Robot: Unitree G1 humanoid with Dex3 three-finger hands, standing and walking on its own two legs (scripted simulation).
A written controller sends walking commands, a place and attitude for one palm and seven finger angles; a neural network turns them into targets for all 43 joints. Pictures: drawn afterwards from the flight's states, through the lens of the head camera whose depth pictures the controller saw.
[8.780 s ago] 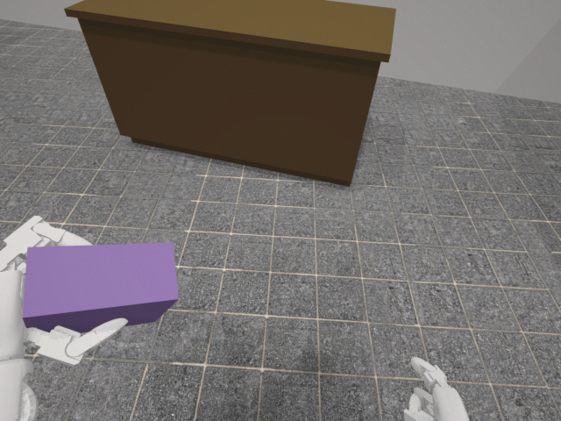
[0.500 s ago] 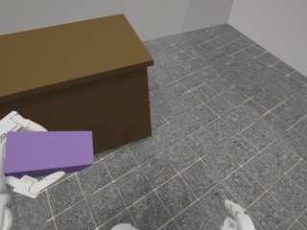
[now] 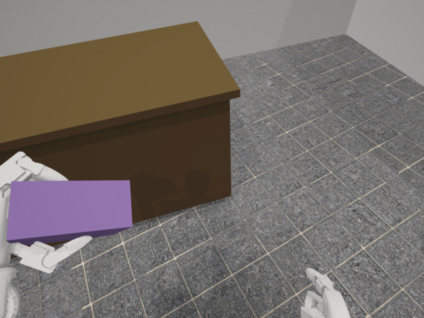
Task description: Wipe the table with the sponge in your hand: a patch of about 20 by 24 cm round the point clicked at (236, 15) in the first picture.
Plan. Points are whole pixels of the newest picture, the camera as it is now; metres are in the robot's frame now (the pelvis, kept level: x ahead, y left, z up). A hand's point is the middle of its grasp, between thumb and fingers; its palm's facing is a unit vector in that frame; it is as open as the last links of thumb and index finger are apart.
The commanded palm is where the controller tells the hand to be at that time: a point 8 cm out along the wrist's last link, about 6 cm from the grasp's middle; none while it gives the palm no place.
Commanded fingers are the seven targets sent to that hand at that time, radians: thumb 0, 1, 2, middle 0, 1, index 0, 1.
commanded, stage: take the last steps up to it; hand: left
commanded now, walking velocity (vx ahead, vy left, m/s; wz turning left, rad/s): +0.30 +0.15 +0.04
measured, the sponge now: (89, 212) +0.23 +0.18 +0.16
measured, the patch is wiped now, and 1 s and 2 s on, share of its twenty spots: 0.00 0.00 0.00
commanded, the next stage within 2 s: come to a stop and stand still in 1.52 s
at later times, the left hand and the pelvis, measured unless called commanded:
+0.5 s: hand (32, 142) +0.34 +0.30 +0.20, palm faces +0.35 -0.81 -0.47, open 10.5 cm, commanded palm +0.27 +0.35 +0.19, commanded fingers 0.00 0.10 1.30 -1.20 -1.60 -1.20 -1.60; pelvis +0.10 +0.07 +0.01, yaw -1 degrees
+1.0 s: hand (53, 120) +0.40 +0.30 +0.19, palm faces +0.32 -0.80 -0.50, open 10.4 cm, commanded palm +0.34 +0.36 +0.19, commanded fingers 0.00 0.10 1.30 -1.20 -1.60 -1.20 -1.60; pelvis +0.18 +0.08 +0.02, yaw +0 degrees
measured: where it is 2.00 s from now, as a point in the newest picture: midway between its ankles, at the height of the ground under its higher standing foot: outside the picture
